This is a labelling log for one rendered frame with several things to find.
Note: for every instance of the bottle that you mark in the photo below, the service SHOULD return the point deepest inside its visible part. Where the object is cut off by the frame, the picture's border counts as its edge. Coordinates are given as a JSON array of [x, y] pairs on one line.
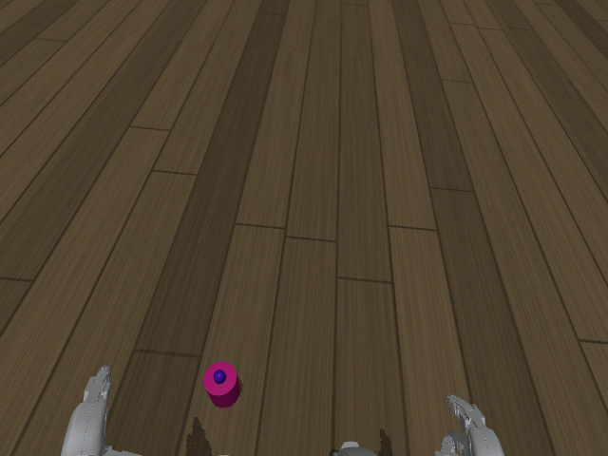
[[221, 383]]

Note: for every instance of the left robot hand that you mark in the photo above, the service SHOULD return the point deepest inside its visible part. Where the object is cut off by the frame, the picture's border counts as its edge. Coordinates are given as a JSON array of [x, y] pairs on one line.
[[85, 435]]

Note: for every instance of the right robot hand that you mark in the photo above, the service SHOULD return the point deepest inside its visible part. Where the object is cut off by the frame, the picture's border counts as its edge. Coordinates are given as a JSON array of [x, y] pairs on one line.
[[480, 440]]

